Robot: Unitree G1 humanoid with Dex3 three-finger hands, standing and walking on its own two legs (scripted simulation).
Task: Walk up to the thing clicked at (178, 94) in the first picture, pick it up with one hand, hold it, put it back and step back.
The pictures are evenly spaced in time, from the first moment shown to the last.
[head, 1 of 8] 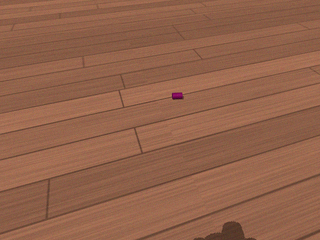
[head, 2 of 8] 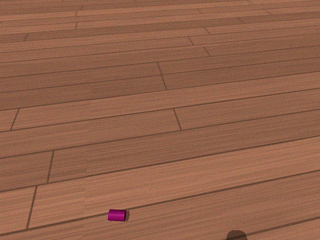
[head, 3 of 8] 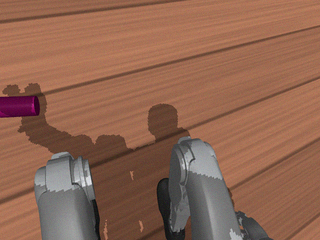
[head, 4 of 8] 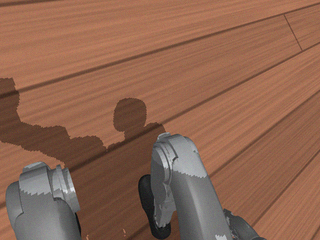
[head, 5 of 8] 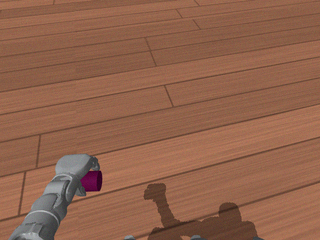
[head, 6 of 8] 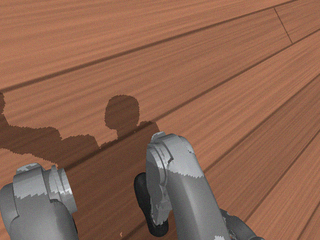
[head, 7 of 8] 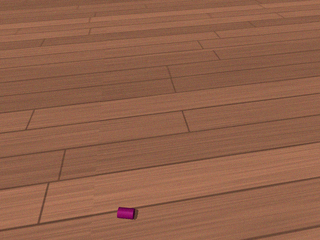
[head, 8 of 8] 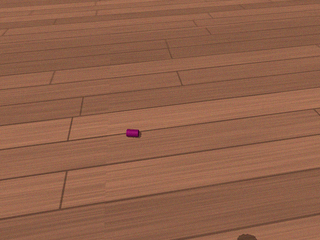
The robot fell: no
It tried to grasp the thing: yes
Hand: left
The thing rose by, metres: 0.66
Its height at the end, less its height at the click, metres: +0.00
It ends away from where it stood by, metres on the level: 0.01
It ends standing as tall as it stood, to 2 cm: yes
